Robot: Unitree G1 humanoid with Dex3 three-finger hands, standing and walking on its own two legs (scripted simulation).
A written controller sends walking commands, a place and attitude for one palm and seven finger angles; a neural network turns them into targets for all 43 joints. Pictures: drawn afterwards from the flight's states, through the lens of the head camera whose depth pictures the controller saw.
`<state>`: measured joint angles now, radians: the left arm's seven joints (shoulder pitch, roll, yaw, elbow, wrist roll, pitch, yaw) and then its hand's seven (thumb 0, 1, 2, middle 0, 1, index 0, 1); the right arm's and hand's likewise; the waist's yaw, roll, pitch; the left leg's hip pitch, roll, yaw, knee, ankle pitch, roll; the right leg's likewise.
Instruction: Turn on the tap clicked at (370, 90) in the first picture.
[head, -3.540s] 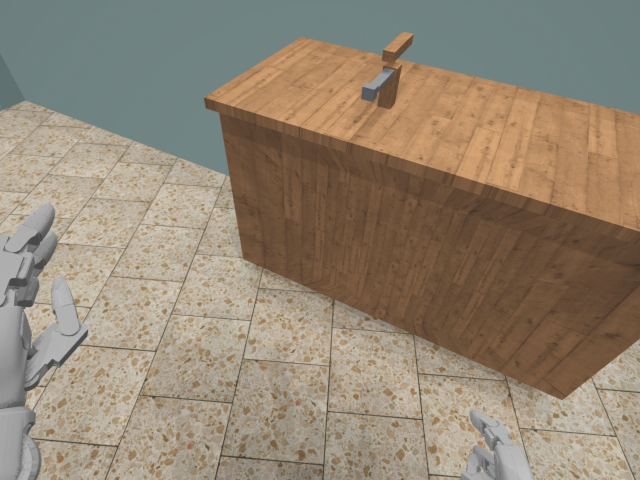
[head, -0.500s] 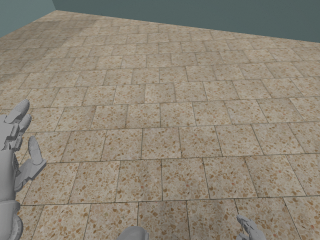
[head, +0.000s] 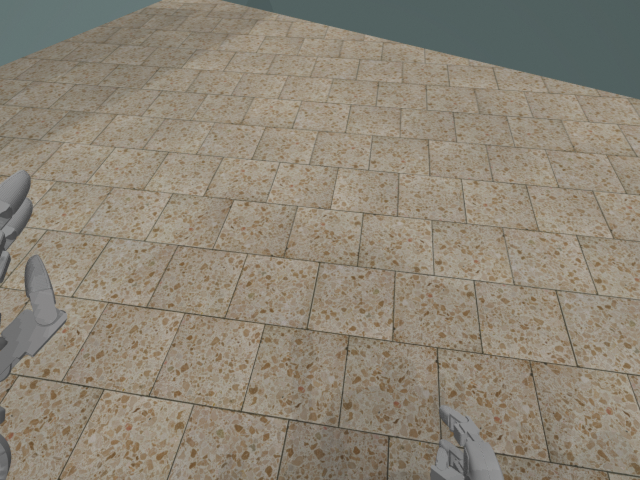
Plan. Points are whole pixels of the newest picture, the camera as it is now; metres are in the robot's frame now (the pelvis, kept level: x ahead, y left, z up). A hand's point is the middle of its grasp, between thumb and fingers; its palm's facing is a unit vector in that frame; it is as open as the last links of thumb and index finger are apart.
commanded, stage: walk around to get in front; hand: left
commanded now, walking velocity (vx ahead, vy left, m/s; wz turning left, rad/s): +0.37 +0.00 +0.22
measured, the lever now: out of the picture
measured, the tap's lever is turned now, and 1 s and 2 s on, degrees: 0 0 0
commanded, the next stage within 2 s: turn to face it in 1.56 s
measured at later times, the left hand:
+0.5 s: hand (84, 201) +0.34 +0.29 +0.19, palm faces +0.52 -0.77 -0.38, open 7.4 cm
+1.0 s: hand (139, 142) +0.46 +0.27 +0.19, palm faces +0.54 -0.73 -0.41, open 7.4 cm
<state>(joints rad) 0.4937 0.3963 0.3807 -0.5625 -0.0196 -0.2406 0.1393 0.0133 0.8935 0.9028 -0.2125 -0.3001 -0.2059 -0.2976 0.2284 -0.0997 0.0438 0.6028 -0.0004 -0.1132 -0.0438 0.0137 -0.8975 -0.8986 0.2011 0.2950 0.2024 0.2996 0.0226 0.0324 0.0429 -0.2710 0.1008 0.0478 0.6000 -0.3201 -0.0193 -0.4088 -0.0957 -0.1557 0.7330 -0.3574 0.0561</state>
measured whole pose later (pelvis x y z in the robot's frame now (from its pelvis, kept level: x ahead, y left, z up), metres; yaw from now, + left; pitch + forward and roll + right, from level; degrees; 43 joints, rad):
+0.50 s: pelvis +0.14 +0.02 +0.00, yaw +5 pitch -1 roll +0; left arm 0.38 0.40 0.41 -0.51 -0.02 -0.22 0.17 0.01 0.89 0.90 -0.21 -0.30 -0.21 -0.30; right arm 0.16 -0.18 -0.04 0.59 0.01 -0.07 -0.06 0.01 -0.90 -0.90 0.19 0.29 0.20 0.30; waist -0.01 -0.04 0.06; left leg -0.33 0.09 0.17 0.62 -0.28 0.03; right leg -0.44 -0.09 -0.08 1.18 -0.50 0.03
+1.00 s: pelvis +0.29 +0.00 +0.01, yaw +11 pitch +0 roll +1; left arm 0.49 0.35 0.36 -0.57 -0.02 -0.22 0.16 0.01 0.89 0.90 -0.22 -0.30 -0.21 -0.30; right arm 0.20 -0.26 -0.04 0.62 0.00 -0.04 -0.06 0.02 -0.90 -0.90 0.20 0.29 0.20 0.30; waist 0.01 -0.02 0.07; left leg -0.48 0.11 0.14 0.80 -0.33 -0.01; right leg -0.20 -0.12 -0.23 0.54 -0.32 0.00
